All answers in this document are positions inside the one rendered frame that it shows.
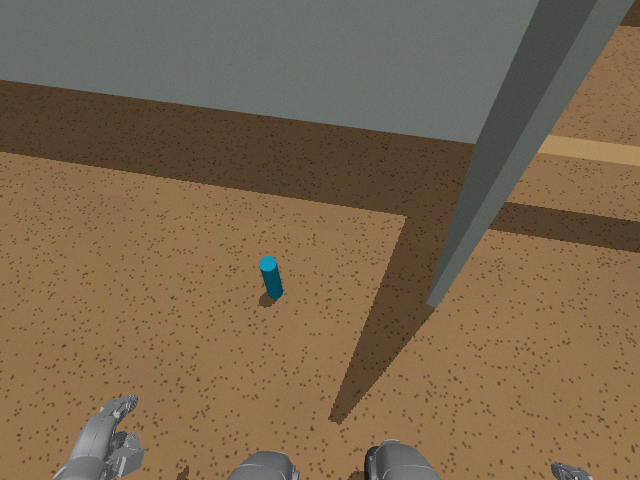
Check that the left robot hand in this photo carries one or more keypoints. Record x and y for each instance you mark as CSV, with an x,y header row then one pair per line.
x,y
98,439

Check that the can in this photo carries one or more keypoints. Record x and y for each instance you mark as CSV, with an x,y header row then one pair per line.
x,y
270,273

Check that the right robot hand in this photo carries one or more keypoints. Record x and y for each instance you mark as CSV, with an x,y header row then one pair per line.
x,y
566,472

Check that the left robot arm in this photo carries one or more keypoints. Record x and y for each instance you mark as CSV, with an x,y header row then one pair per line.
x,y
83,468

